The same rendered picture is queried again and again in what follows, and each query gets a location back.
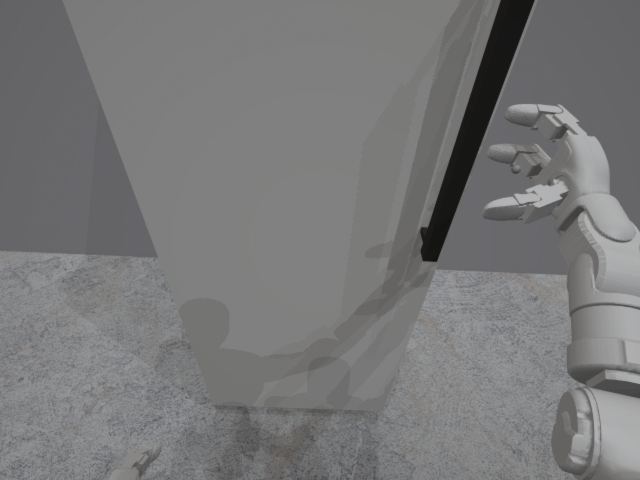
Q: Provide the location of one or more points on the fridge door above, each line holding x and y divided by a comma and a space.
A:
285, 155

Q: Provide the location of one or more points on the handle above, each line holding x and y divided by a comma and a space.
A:
504, 38

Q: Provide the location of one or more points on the right robot forearm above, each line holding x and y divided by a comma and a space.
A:
601, 247

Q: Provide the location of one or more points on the robot left hand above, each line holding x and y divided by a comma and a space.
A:
136, 462

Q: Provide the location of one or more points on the right robot upper arm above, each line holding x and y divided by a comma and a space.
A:
597, 435

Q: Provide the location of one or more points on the robot right hand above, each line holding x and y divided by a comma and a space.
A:
579, 165

